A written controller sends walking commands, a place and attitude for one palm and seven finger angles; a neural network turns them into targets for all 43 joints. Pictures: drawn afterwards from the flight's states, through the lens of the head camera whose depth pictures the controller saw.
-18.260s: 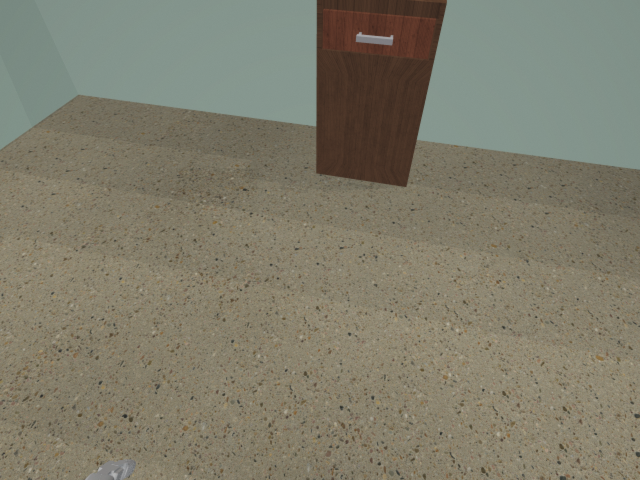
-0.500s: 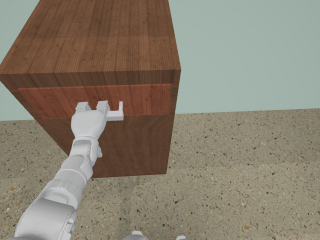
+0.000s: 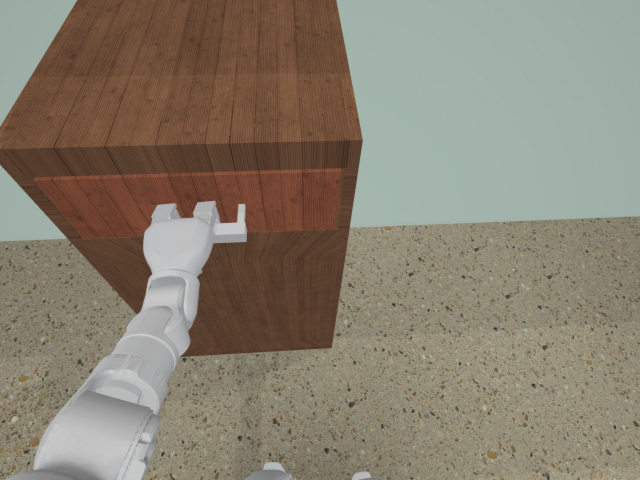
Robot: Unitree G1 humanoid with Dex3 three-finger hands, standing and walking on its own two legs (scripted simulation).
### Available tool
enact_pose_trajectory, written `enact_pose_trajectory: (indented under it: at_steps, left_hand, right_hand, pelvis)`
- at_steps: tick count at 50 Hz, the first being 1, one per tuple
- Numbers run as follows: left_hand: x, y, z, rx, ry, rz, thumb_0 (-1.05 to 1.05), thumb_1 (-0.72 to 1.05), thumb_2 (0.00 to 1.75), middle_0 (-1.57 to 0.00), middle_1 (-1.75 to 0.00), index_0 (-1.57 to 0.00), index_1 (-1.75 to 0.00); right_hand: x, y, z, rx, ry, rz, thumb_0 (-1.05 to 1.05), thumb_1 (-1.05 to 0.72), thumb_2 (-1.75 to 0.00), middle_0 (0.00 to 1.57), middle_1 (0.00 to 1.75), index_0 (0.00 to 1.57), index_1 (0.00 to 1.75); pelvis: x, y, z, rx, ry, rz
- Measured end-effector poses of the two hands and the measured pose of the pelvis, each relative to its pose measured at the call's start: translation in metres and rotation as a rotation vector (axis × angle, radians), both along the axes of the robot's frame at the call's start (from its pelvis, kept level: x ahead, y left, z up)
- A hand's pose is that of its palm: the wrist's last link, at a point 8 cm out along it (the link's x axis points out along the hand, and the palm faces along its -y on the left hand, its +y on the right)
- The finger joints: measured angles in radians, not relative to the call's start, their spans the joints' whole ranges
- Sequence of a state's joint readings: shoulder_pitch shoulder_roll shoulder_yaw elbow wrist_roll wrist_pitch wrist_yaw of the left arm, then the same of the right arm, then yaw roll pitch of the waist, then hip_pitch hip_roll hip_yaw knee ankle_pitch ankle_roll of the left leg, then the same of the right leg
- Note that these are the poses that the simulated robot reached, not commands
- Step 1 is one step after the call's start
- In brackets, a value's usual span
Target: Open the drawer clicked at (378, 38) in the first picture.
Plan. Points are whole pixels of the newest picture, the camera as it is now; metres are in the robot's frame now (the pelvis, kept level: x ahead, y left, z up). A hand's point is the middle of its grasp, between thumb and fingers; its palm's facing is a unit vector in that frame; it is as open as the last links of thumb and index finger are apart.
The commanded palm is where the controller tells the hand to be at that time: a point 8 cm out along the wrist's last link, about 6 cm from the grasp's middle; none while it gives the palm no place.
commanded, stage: pull the drawer open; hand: left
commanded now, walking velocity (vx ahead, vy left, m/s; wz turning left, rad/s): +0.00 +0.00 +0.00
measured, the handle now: (200, 222) +0.48 +0.18 -0.01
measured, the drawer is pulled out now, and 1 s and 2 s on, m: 0.00 0.05 0.27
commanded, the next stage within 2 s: none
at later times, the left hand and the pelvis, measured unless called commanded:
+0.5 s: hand (190, 283) +0.39 +0.18 -0.03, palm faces -0.02 -0.09 -1.00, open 5.8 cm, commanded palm +0.37 +0.19 +0.03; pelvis +0.02 +0.00 +0.01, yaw -1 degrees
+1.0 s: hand (187, 294) +0.37 +0.18 -0.03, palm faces -0.03 -0.07 -1.00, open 5.8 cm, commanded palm +0.32 +0.18 +0.03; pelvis +0.00 +0.00 +0.01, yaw -1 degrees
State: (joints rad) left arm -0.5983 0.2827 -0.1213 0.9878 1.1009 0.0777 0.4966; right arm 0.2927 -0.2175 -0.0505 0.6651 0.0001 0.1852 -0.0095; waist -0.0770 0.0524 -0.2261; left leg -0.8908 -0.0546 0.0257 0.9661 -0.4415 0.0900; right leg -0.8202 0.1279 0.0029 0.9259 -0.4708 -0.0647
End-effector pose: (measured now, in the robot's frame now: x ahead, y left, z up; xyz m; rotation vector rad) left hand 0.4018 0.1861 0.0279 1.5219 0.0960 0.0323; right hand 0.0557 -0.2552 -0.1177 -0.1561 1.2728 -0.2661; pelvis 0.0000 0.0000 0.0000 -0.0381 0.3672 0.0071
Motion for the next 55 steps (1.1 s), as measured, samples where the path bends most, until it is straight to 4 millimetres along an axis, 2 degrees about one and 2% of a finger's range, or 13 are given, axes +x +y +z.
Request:
enact_pose_trajectory:
  at_steps: [9, 15, 20, 27, 35, 40, 46, 51, 55]
  left_hand:
    - [-0.002, 0.001, -0.002, -0.005, -0.018, -0.013, 0.0, 0.72, 0.8, -0.32, -1.35, -0.37, -1.32]
    - [-0.007, 0.0, -0.001, -0.008, -0.016, -0.008, 0.01, 0.73, 0.78, -0.31, -1.35, -0.36, -1.32]
    - [-0.019, 0.0, -0.001, -0.021, -0.014, -0.004, 0.01, 0.73, 0.78, -0.29, -1.35, -0.36, -1.31]
    - [-0.039, 0.0, -0.002, -0.038, -0.032, -0.013, 0.01, 0.73, 0.77, -0.29, -1.35, -0.36, -1.29]
    - [-0.039, 0.001, -0.003, 0.004, -0.047, -0.021, 0.0, 0.72, 0.82, -0.32, -1.35, -0.38, -1.32]
    - [-0.037, 0.0, -0.002, 0.003, -0.025, -0.003, 0.0, 0.7, 0.82, -0.33, -1.35, -0.39, -1.33]
    - [-0.039, 0.0, 0.0, -0.011, -0.005, 0.002, 0.0, 0.71, 0.79, -0.32, -1.35, -0.39, -1.32]
    - [-0.054, 0.0, -0.001, -0.029, -0.008, -0.002, 0.01, 0.73, 0.77, -0.3, -1.35, -0.38, -1.3]
    - [-0.074, 0.0, -0.001, -0.048, -0.022, -0.007, 0.01, 0.73, 0.77, -0.28, -1.35, -0.37, -1.29]
  right_hand:
    - [-0.003, -0.002, -0.001, -0.002, 0.013, -0.005, 0.0, -0.91, -0.9, 0.2, 0.3, 0.2, 0.3]
    - [0.002, 0.001, 0.0, 0.016, 0.002, -0.015, 0.0, -0.91, -0.9, 0.2, 0.3, 0.2, 0.3]
    - [0.014, 0.004, 0.005, 0.029, -0.024, -0.01, 0.0, -0.91, -0.9, 0.2, 0.3, 0.2, 0.3]
    - [0.043, 0.006, 0.014, 0.018, -0.089, 0.03, 0.0, -0.91, -0.9, 0.2, 0.3, 0.2, 0.3]
    - [0.062, 0.007, 0.008, 0.001, -0.126, 0.085, 0.0, -0.91, -0.9, 0.2, 0.3, 0.2, 0.3]
    - [0.054, 0.01, 0.004, 0.016, -0.126, 0.076, 0.0, -0.91, -0.9, 0.2, 0.3, 0.2, 0.3]
    - [0.03, 0.011, 0.003, 0.031, -0.1, 0.039, 0.0, -0.91, -0.9, 0.2, 0.3, 0.2, 0.3]
    - [0.014, 0.007, 0.006, 0.039, -0.08, 0.006, 0.0, -0.91, -0.9, 0.2, 0.3, 0.2, 0.3]
    - [0.014, 0.002, 0.011, 0.035, -0.079, 0.001, 0.0, -0.91, -0.9, 0.2, 0.3, 0.2, 0.3]
  pelvis:
    - [0.001, 0.001, -0.001, -0.001, 0.004, -0.004]
    - [0.006, 0.002, 0.002, 0.001, -0.002, -0.016]
    - [0.012, 0.004, 0.006, 0.002, -0.016, -0.023]
    - [0.017, 0.004, 0.01, 0.002, -0.038, -0.016]
    - [0.004, 0.004, 0.003, -0.002, -0.035, 0.013]
    - [-0.002, 0.003, 0.001, 0.003, -0.039, 0.012]
    - [-0.005, 0.0, 0.003, 0.007, -0.046, -0.004]
    - [-0.002, 0.0, 0.007, 0.01, -0.057, -0.023]
    - [0.003, 0.0, 0.01, 0.012, -0.069, -0.032]
